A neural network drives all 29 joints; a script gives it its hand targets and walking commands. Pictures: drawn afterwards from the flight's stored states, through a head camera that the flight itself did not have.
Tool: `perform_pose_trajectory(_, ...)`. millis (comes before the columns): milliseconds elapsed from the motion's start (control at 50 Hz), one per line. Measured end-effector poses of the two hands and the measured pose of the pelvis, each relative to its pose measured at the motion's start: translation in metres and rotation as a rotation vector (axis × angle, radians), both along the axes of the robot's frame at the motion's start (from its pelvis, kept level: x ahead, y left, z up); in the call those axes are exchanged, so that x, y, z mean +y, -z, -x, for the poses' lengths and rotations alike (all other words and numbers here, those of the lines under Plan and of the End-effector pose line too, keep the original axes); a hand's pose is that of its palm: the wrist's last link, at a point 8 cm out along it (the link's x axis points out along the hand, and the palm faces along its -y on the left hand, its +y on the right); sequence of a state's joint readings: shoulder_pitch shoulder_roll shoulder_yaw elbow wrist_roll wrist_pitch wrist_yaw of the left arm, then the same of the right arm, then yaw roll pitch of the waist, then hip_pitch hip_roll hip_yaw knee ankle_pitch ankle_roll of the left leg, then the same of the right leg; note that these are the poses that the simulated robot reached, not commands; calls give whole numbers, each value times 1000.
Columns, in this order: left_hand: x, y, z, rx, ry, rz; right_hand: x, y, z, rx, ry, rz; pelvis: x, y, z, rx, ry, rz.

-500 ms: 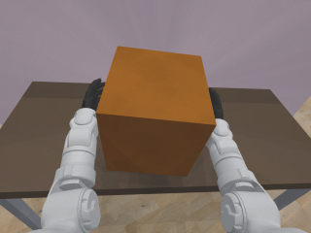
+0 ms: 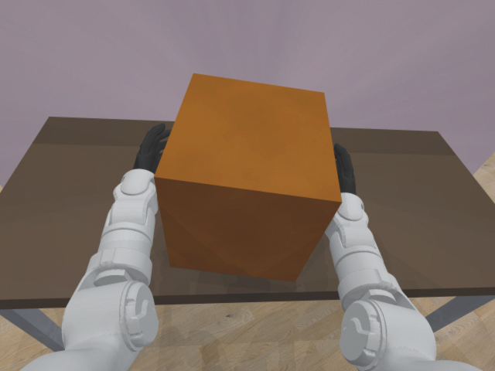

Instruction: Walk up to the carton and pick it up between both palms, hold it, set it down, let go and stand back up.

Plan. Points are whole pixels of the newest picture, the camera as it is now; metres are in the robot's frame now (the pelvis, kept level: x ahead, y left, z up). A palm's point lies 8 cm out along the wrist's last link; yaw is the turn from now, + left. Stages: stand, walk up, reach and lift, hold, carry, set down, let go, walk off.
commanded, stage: set down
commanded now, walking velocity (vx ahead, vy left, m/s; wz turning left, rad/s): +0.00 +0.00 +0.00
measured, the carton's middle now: (245, 181) +0.43 +0.00 +0.07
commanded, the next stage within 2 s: none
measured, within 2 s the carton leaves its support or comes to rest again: rests again in 1.40 s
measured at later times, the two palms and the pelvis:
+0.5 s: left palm (151, 170) +0.43 +0.17 +0.08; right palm (334, 192) +0.39 -0.15 +0.08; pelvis +0.01 +0.01 +0.00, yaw +0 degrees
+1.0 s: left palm (156, 172) +0.45 +0.17 +0.06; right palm (329, 197) +0.40 -0.15 +0.06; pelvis +0.02 +0.01 +0.00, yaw +0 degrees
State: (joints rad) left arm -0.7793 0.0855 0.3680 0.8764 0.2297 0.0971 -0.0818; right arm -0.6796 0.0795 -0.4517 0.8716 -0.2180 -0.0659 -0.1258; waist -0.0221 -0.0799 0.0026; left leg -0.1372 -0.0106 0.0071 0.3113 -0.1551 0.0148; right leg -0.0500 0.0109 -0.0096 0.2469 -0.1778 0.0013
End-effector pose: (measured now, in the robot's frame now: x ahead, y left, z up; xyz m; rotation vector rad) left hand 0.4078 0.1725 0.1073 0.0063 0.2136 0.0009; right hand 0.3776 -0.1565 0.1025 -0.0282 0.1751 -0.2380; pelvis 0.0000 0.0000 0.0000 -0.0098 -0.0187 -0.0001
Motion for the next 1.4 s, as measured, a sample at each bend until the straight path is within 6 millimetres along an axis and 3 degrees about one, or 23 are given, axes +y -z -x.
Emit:
perform_pose_trajectory(960,0,49,-44,71,63,-3,2,44,-25,67,60,3,6,4,-17,181,6,2)
perform_pose_trajectory(1400,2,73,-37,88,65,-15,4,68,-18,84,58,0,5,7,-8,253,3,10)
